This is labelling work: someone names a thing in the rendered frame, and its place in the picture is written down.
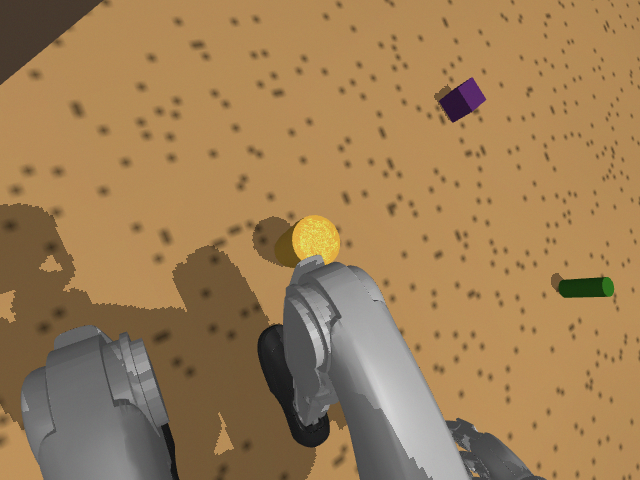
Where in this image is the left robot foot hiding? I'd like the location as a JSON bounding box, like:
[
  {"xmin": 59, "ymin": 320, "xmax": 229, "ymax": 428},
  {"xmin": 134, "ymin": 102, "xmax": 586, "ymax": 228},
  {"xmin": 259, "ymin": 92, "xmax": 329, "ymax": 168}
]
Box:
[{"xmin": 161, "ymin": 423, "xmax": 179, "ymax": 480}]

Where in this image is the right robot hand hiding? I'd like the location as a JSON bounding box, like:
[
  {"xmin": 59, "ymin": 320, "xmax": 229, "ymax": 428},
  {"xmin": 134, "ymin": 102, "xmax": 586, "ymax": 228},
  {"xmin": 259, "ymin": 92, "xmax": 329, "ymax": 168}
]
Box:
[{"xmin": 445, "ymin": 418, "xmax": 534, "ymax": 480}]

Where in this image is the right robot foot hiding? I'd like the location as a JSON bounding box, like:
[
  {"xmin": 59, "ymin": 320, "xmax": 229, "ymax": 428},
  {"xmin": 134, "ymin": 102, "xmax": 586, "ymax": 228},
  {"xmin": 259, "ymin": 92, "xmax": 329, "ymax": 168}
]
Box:
[{"xmin": 257, "ymin": 324, "xmax": 330, "ymax": 447}]

